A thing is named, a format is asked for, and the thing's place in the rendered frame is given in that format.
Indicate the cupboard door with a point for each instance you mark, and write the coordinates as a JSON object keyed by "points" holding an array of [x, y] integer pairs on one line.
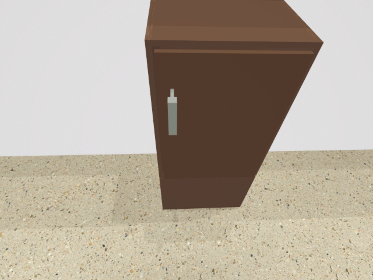
{"points": [[230, 104]]}

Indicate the handle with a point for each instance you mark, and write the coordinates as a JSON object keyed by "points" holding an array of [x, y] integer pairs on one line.
{"points": [[172, 113]]}

